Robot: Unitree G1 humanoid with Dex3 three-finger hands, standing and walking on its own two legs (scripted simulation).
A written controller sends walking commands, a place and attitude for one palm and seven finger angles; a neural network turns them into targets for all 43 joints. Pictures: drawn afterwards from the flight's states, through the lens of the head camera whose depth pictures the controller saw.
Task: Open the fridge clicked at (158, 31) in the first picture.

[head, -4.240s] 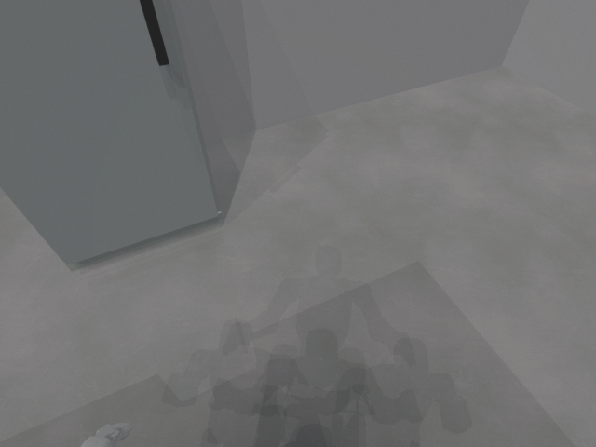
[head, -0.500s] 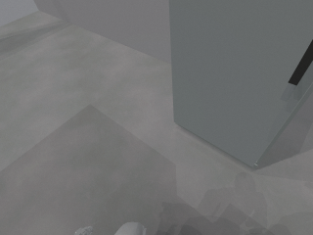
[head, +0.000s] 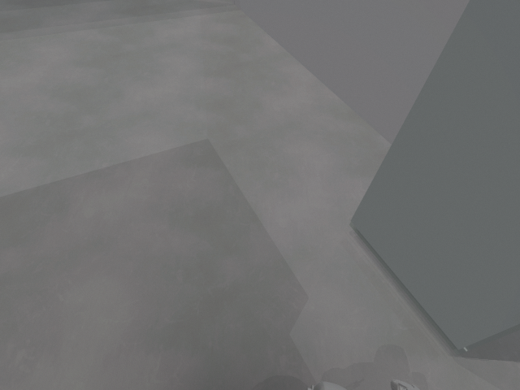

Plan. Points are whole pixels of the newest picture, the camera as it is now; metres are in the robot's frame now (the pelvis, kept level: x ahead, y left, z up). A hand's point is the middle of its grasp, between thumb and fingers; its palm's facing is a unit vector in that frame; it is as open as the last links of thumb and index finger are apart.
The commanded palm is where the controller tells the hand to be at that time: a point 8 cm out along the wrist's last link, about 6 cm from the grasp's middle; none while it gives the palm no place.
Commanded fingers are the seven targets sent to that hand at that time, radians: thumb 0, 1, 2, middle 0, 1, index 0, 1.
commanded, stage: walk to a spot facing it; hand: right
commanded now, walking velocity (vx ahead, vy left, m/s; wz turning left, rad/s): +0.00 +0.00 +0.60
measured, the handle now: out of the picture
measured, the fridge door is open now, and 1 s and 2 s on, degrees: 0 0 0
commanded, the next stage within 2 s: turn to face it in 0.90 s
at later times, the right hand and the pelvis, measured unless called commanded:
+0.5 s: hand out of the picture +0.09 -0.24 -0.17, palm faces -0.19 +0.97 -0.16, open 7.4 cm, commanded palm none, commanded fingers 0.00 -0.90 -0.90 0.20 0.30 0.20 0.30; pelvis +0.02 -0.05 +0.01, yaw +17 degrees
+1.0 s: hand (300, 304) +0.31 -0.06 -0.15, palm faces -0.55 +0.79 -0.25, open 7.4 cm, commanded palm none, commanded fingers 0.00 -0.90 -0.90 0.20 0.30 0.20 0.30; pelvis +0.08 +0.02 -0.01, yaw +35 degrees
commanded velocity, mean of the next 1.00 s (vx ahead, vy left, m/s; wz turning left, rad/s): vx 0.07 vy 0.00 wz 0.56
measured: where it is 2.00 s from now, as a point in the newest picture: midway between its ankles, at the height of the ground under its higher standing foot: outside the picture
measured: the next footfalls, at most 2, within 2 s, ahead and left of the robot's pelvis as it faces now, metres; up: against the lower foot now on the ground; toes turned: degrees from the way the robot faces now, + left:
right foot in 0.38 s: +0.05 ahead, -0.13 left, +0.00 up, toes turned +10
left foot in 0.88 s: +0.09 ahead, +0.13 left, +0.00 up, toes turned +37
